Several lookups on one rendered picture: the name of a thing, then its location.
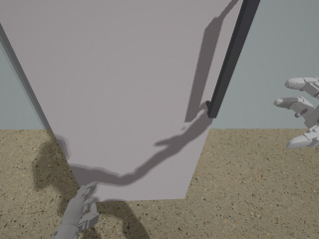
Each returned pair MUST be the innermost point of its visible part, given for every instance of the robot left forearm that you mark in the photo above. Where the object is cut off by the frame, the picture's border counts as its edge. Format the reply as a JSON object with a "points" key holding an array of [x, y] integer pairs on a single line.
{"points": [[67, 231]]}

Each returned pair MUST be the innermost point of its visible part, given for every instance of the fridge door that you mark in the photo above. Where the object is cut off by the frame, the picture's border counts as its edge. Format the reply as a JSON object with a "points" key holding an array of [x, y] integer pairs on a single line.
{"points": [[123, 85]]}

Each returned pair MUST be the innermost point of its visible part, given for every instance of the handle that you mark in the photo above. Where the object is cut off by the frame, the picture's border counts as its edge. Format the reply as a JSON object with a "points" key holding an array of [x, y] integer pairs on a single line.
{"points": [[243, 23]]}

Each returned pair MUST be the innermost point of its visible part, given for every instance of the robot right hand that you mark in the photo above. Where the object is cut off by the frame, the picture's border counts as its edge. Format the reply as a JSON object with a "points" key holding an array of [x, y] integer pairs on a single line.
{"points": [[305, 109]]}

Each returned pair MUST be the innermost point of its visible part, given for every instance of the robot left hand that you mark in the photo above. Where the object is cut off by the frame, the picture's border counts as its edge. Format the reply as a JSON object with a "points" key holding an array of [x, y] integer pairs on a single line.
{"points": [[75, 213]]}

